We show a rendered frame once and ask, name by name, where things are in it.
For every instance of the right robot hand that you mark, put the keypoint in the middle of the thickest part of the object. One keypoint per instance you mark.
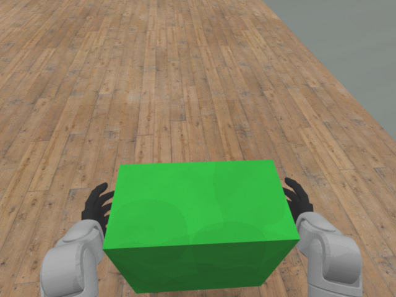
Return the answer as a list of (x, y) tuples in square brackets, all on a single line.
[(300, 202)]

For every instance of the left robot forearm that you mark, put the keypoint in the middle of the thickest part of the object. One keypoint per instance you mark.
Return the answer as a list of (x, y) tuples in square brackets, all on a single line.
[(70, 268)]

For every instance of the right robot forearm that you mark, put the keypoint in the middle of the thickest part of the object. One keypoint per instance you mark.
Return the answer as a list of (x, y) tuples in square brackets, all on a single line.
[(334, 260)]

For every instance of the carton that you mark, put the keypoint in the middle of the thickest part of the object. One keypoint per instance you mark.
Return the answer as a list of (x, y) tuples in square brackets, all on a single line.
[(198, 225)]

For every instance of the left robot hand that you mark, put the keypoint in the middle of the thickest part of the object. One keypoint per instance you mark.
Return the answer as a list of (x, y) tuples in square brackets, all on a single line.
[(94, 209)]

